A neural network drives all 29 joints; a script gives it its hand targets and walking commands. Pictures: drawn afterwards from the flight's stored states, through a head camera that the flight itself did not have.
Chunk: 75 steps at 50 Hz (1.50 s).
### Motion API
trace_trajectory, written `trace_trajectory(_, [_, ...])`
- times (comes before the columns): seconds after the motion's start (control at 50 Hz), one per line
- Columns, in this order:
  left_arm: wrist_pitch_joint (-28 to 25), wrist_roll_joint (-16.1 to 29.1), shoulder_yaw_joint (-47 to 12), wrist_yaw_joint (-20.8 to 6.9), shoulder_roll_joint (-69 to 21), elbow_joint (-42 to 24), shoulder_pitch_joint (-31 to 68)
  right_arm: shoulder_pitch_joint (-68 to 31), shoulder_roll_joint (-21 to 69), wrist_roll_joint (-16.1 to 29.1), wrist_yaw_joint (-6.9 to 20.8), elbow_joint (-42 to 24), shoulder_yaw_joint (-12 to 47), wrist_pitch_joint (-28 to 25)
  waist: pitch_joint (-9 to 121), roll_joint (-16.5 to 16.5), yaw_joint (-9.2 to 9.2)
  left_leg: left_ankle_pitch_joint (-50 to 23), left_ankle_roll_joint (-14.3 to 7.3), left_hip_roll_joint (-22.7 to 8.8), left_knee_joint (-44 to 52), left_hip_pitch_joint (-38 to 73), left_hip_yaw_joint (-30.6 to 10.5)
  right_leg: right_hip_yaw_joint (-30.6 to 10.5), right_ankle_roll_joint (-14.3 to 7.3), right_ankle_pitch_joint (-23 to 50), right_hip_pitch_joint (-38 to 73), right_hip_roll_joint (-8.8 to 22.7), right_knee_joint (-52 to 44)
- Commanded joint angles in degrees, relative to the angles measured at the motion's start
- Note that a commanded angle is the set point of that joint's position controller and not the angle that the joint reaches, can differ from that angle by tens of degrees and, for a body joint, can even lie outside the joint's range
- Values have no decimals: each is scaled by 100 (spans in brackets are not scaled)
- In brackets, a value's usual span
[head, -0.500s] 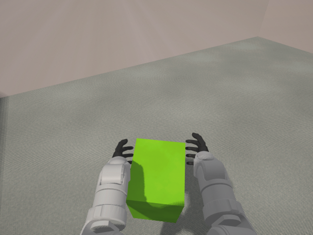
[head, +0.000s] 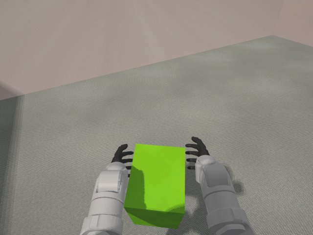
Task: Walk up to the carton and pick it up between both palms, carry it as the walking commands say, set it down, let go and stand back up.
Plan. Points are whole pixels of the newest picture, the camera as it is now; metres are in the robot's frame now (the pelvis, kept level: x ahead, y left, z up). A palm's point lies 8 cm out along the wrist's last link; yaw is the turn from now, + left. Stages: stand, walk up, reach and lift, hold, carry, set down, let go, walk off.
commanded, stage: reach and lift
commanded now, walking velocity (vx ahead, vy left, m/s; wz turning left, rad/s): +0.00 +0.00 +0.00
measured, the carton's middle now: (157, 188) +0.30 +0.02 -0.05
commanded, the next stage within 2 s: hold in 0.44 s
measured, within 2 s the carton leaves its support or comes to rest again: neither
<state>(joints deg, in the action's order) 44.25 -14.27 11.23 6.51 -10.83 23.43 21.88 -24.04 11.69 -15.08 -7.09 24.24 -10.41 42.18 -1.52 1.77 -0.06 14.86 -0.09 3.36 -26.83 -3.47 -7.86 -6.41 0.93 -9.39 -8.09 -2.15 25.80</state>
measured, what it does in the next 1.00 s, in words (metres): stands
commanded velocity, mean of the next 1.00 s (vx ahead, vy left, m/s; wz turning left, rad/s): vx -0.06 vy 0.00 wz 0.00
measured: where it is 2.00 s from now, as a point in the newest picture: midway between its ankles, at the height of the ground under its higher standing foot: outside the picture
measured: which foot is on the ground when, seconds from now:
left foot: down 0.00-1.00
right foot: down 0.00-1.00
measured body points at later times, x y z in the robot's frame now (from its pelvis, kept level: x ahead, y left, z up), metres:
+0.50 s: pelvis -0.02 -0.01 -0.01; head -0.10 -0.02 +0.44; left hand +0.30 +0.11 +0.04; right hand +0.31 -0.12 +0.06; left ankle +0.01 +0.12 -0.74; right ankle +0.06 -0.12 -0.74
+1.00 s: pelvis -0.01 +0.01 -0.01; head -0.03 -0.01 +0.44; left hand +0.32 +0.11 +0.04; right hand +0.32 -0.12 +0.05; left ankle +0.01 +0.12 -0.74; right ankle +0.06 -0.12 -0.74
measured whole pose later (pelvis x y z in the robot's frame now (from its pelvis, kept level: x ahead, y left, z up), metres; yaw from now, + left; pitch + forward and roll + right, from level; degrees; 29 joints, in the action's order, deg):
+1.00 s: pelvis -0.01 +0.01 -0.01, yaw -2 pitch -2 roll +1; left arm 46.7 -12.9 9.7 8.3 -11.1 18.0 22.8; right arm -24.6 11.9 -11.5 -13.0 20.0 -8.5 41.7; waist 2.1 1.4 -0.2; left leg 16.3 -0.3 3.0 -32.7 -14.6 -3.9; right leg -8.7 1.6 -9.8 -19.6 -2.6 31.1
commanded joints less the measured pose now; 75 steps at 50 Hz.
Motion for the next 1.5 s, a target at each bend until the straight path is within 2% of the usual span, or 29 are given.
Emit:
trace_trajectory(0.0, [-718, 1770, -2776, -1490, -6018, -760, 4504, -2443, 6798, 1496, 1404, 334, 2614, -147, 1955, -121, 11, -519, -102, 137, 468, -983, 190, 16, 120, 445, 1370, -118, -77])
trace_trajectory(0.12, [-831, 1583, -2393, -1505, -5844, -244, 5127, -3054, 6837, 1378, 1436, 1013, 2270, -238, 1480, -211, 193, 634, -163, 73, 467, -1526, 288, 1, 93, -725, 1087, -75, -88])
trace_trajectory(0.18, [-941, 1610, -2334, -1510, -5876, -192, 5490, -3417, 6987, 1417, 1425, 1074, 2255, -361, 1836, -208, 163, 829, -170, 52, 376, -1619, 335, -97, 86, -1077, 1084, -57, -32])
trace_trajectory(0.22, [-1003, 1569, -2316, -1494, -5939, -156, 5598, -3401, 7050, 1385, 1442, 1226, 2194, -444, 2035, -74, 170, 821, -163, 52, 377, -1549, 361, -31, 83, -949, 1046, -114, 64])
trace_trajectory(0.3, [-1014, 1611, -2313, -1467, -5951, -3, 5467, -3088, 7043, 1359, 1417, 1561, 2036, -491, 2217, -232, 32, 439, -115, 92, 229, -1322, 390, -84, 101, -681, 917, -52, 6])
trace_trajectory(0.36, [-967, 1509, -2069, -1457, -5871, 223, 5128, -2860, 7045, 1227, 1459, 1824, 1832, -427, 2097, -324, 77, 239, -132, 26, 298, -1186, 378, -89, 113, -469, 893, -13, -29])
trace_trajectory(0.48, [-898, 1594, -2078, -1456, -5899, 4, 5623, -3175, 6869, 1286, 1624, 1702, 1765, -347, 1546, 28, -33, 825, -168, -47, 501, -1423, 301, 59, 66, -855, 865, -49, 19])
trace_trajectory(0.5, [-902, 1652, -2006, -1441, -5914, 44, 5667, -3420, 6796, 1347, 1636, 1496, 1855, -359, 1554, -192, 71, 779, -180, -47, 455, -1575, 301, 83, 75, -877, 901, -75, 42])
trace_trajectory(0.54, [-886, 1644, -2061, -1432, -5947, 52, 5641, -3395, 6847, 1386, 1660, 1577, 1918, -320, 1524, -206, 100, 785, -174, -36, 420, -1524, 277, 41, 59, -942, 868, -50, 51])
trace_trajectory(0.58, [-816, 1611, -2033, -1434, -5997, 123, 5651, -3413, 6761, 1355, 1666, 1525, 1861, -312, 1513, 14, 18, 983, -148, -19, 517, -1583, 305, 132, 45, -895, 926, -107, 127])
trace_trajectory(0.66, [-770, 1577, -2089, -1430, -6133, 80, 5113, -3019, 6688, 1292, 1682, 1336, 1951, -304, 1831, -94, 45, 110, -88, 9, 463, -1313, 261, 160, 31, -143, 1135, -105, 146])
trace_trajectory(0.74, [-752, 1636, -2289, -1446, -6203, -223, 4752, -2437, 6699, 1282, 1667, 1255, 2035, -238, 2031, -228, -96, -870, -52, 10, 398, -724, 206, 99, 21, 504, 1026, -109, 8])
trace_trajectory(0.78, [-672, 1678, -2439, -1448, -6219, -430, 4459, -2253, 6796, 1413, 1663, 1033, 2264, -174, 2130, -215, 25, -1207, -53, 28, 392, -588, 170, 76, 41, 826, 1162, -136, -17])
trace_trajectory(0.8, [-677, 1927, -2767, -1472, -5833, -984, 5094, -2901, 6648, 1573, 1580, 728, 2492, -157, 1739, -434, 24, 57, -127, -471, -324, -927, 311, -825, -157, 236, -454, 1015, -225])
trace_trajectory(0.84, [-592, 1898, -2775, -1407, -5721, -1084, 5051, -3033, 6637, 1717, 1455, 377, 2684, -133, 1276, -686, 63, 558, -124, -296, -576, -947, 326, -1332, -310, -1517, -1341, 989, -683])
trace_trajectory(0.94, [-213, 2261, -3540, -1308, -5724, -2075, 4543, -2427, 6615, 2142, 1239, -695, 3543, 170, 2644, -859, -1, -169, -13, -475, -323, -810, 378, -914, -344, 1960, -291, 1058, 260])
trace_trajectory(1.0, [122, 2640, -4079, -1283, -5837, -2821, 4481, -2150, 6494, 2285, 1141, -1288, 3771, 477, 3298, -273, -38, -2329, -228, -789, -601, -357, 141, -387, -169, 2908, -328, 786, 1086])
trace_trajectory(1.04, [416, 2828, -4245, -1231, -5857, -3186, 4644, -2255, 6320, 2430, 1130, -1606, 3723, 762, 3462, 416, -80, -4292, -427, -1237, -803, 191, -97, -171, -38, 2264, -1027, 555, 1468])
trace_trajectory(1.1, [938, 3061, -4480, -1120, -5911, -3414, 4461, -2003, 6091, 2627, 1133, -1745, 3560, 1277, 3428, 858, -105, -5046, -798, -1824, -585, 322, -537, 140, 36, -206, -1807, 290, 1678])
trace_trajectory(1.14, [1207, 3307, -4641, -1085, -5782, -3868, 4700, -1860, 6051, 2724, 1113, -1896, 3579, 1582, 3242, 954, -84, -4389, -928, -1983, -397, -225, -725, 364, -4, -941, -1785, 264, 1932])
trace_trajectory(1.18, [1466, 3502, -4622, -1078, -5896, -3941, 4689, -2098, 6162, 2891, 1076, -2220, 3718, 1863, 3103, 550, -17, -3615, -752, -1803, -542, -796, -444, 454, -79, -286, -1483, 347, 1352])
trace_trajectory(1.2, [1592, 3510, -4473, -1063, -5885, -3762, 4484, -2197, 6181, 2986, 1053, -2319, 3769, 1984, 3122, 365, 6, -3263, -595, -1580, -740, -998, -209, 321, -155, 499, -1216, 501, 1056])
trace_trajectory(1.24, [1766, 3539, -4229, -1028, -5700, -3614, 4018, -2030, 6259, 3125, 1013, -2398, 3878, 2198, 3408, -697, -10, -2261, -197, -931, -1645, -1580, 426, -559, -512, 3544, -356, 1417, 841])
trace_trajectory(1.28, [1892, 3468, -4177, -994, -5484, -3714, 3687, -1521, 6241, 3152, 1003, -2106, 3778, 2362, 3396, -1570, 34, 637, 60, -346, -1905, -2842, 916, -1072, -1126, 5669, 871, 2170, 773])
trace_trajectory(1.3, [1889, 3367, -4061, -977, -5564, -3470, 3562, -1961, 6241, 3265, 1006, -2285, 3969, 2391, 3367, -1932, 53, 1405, -5, -298, -2171, -2954, 932, -1320, -1290, 5866, 883, 2321, 620])
trace_trajectory(1.36, [1880, 3072, -3822, -893, -5579, -3881, 3801, -2388, 6701, 3512, 1080, -2347, 4126, 2453, 3315, -1512, 21, 1358, -57, -250, -1925, -2309, 1000, -1065, -1142, 3593, -81, 2096, 102])
trace_trajectory(1.4, [1911, 3023, -3734, -854, -5575, -4149, 4146, -2350, 6853, 3595, 1129, -2185, 4032, 2472, 3294, -950, 2, 509, -94, -194, -1400, -1823, 1136, -645, -914, 2839, -504, 1817, 307])
trace_trajectory(1.44, [1974, 3102, -3779, -810, -5590, -4408, 4692, -2292, 6929, 3617, 1138, -2048, 3849, 2529, 3471, -686, 6, 106, -171, -241, -721, -1340, 1121, -355, -697, 2246, -560, 1489, 523])
trace_trajectory(1.48, [2075, 3173, -3819, -770, -5714, -4356, 4822, -2376, 6857, 3566, 1134, -2092, 3612, 2584, 3570, -172, 6, -776, -358, -789, -181, -720, 589, 52, -455, 1403, -1048, 970, 960])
